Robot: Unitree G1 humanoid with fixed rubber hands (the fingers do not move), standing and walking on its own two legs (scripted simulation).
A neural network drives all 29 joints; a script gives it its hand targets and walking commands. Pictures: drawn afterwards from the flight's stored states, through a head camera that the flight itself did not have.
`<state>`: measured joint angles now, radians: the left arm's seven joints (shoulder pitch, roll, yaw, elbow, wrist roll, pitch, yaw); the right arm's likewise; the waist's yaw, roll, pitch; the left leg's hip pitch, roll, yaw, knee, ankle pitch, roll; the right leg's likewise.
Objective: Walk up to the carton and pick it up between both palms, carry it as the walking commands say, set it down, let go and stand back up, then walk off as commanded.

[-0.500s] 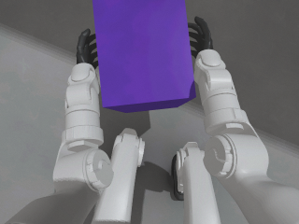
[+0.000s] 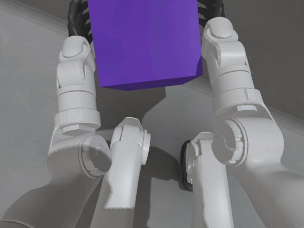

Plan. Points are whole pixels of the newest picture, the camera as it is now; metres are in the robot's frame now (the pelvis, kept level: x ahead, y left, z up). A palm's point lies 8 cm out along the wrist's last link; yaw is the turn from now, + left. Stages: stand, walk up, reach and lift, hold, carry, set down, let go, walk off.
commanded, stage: set down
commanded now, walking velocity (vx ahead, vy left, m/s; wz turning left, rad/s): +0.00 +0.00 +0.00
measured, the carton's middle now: (148, 40) +0.52 +0.11 -0.21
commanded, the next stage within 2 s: none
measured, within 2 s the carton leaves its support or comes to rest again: rests again in 1.02 s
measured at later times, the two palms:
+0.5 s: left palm (90, 39) +0.49 +0.25 -0.19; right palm (202, 23) +0.57 -0.01 -0.19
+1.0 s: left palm (94, 43) +0.49 +0.25 -0.21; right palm (203, 28) +0.57 -0.02 -0.20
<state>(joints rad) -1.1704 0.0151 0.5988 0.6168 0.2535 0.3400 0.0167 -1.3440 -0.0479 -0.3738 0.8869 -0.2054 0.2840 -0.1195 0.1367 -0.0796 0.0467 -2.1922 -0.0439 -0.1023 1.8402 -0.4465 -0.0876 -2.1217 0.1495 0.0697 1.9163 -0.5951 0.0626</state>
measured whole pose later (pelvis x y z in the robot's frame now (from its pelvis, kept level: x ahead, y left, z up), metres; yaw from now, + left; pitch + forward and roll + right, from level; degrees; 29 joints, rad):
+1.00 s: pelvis +0.00 +0.00 -0.05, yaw -1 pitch +42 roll +0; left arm -1.30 0.10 0.57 0.75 0.19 0.29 0.03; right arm -1.51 -0.15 -0.23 1.02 -0.12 0.24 -0.16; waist 0.16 -0.06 0.25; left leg -2.28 -0.03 -0.09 2.03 -0.48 -0.10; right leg -2.22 0.19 0.08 2.11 -0.63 0.08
